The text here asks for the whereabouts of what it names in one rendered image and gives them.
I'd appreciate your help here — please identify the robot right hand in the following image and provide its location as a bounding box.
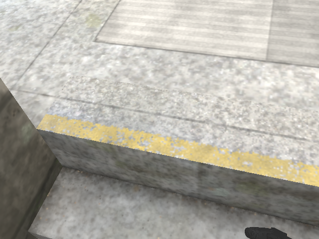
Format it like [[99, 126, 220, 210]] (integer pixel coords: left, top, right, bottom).
[[244, 227, 292, 239]]

